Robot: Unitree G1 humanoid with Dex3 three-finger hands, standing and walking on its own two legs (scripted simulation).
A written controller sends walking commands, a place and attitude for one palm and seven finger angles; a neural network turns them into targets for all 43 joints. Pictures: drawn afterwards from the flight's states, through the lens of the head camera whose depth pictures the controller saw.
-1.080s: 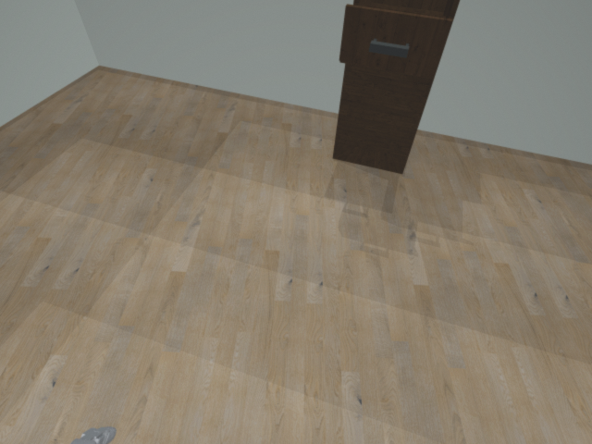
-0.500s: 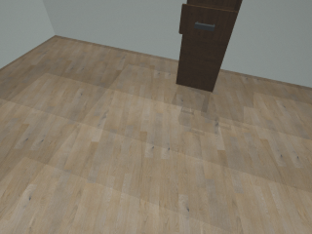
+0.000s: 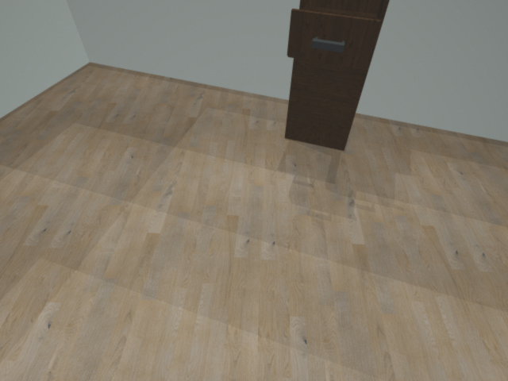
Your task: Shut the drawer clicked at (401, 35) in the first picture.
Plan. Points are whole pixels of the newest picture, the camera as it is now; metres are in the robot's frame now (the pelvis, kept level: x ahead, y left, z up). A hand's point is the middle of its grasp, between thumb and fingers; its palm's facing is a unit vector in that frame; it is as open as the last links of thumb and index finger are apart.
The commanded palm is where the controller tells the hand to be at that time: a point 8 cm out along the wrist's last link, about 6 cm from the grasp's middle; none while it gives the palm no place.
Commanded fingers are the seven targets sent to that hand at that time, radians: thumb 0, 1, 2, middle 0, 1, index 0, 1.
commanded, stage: look at it before walking up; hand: left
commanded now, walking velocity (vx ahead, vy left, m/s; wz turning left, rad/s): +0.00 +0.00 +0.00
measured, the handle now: (328, 43) +1.32 -0.23 -0.01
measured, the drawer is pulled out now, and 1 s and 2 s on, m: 0.30 0.30 0.30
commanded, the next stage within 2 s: walk to a spot facing it in 0.36 s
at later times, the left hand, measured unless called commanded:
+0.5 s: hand out of the picture +0.07 +0.24 -0.16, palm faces -0.03 -0.94 -0.33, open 7.3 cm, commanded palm none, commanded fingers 0.00 0.90 0.90 -0.20 -0.30 -0.20 -0.30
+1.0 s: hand out of the picture +0.06 +0.15 -0.17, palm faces -0.08 -0.99 -0.15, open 7.3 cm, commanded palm none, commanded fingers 0.00 0.90 0.90 -0.20 -0.30 -0.20 -0.30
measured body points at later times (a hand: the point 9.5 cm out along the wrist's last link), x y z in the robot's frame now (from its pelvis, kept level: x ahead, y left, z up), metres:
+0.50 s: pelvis +0.00 +0.00 +0.00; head +0.01 +0.00 +0.45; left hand +0.08 +0.29 -0.13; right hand +0.08 -0.30 -0.13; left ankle +0.01 +0.12 -0.74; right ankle +0.01 -0.12 -0.74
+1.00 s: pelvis +0.12 -0.02 +0.00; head +0.14 -0.02 +0.44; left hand +0.06 +0.20 -0.16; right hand +0.13 -0.26 -0.16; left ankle +0.17 +0.10 -0.68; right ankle +0.02 -0.11 -0.74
